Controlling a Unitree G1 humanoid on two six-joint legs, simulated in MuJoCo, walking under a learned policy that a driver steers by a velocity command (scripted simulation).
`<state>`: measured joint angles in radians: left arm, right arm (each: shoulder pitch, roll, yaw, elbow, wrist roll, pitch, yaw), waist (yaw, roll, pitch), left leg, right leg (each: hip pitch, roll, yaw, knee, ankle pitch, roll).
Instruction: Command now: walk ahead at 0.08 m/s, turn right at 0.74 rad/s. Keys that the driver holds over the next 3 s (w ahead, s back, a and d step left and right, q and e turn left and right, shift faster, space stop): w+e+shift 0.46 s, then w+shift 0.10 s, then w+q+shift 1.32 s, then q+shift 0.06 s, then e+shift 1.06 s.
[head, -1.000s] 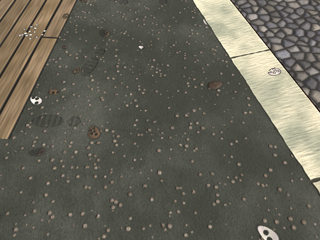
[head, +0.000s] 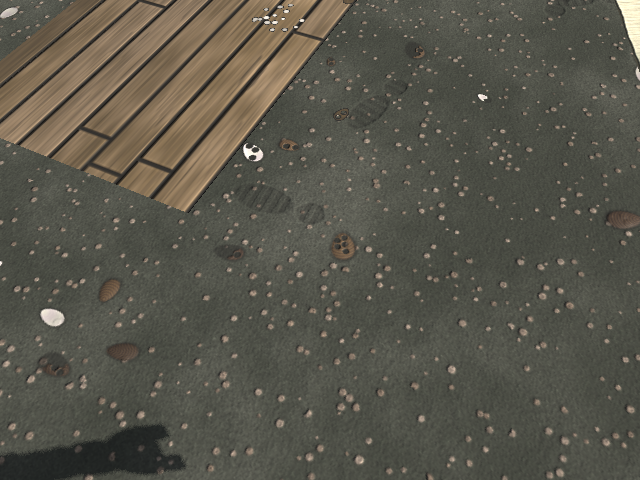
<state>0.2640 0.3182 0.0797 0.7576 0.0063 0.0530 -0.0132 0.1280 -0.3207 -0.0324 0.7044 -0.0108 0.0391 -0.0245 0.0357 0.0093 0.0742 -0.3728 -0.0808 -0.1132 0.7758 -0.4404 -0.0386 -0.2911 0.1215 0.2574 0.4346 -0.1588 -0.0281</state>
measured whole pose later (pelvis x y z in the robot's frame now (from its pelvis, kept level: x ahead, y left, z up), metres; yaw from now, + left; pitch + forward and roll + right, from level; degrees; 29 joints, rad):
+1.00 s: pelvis +0.52 -0.28 -0.03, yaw -20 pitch +0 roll -1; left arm 0.44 0.23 0.02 0.94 0.01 -0.11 0.02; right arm 0.13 -0.27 -0.02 0.80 0.00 -0.03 0.06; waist 0.01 0.02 0.06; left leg -0.78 0.03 0.16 0.83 0.08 0.13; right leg 0.27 0.10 -0.29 0.18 -0.41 -0.03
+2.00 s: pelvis +1.37 -0.34 -0.05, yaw +37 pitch +1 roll +0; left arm 0.41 0.24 0.02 0.81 0.01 -0.06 0.02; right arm 0.07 -0.30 -0.03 0.66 -0.03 -0.01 0.03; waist 0.06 0.02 0.08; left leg -0.51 -0.15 0.12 0.73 -0.24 0.21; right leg -0.17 -0.07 -0.07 1.39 -0.38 0.06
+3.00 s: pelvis +1.63 -0.16 +0.00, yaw -6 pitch +1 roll +0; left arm 0.22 0.36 0.11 0.69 0.03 0.06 -0.02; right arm 0.15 -0.31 -0.03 0.70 -0.02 0.01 -0.06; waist 0.02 -0.05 0.05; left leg -0.24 -0.04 -0.06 0.40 -0.17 0.03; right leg -0.50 0.21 0.19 0.92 -0.39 0.04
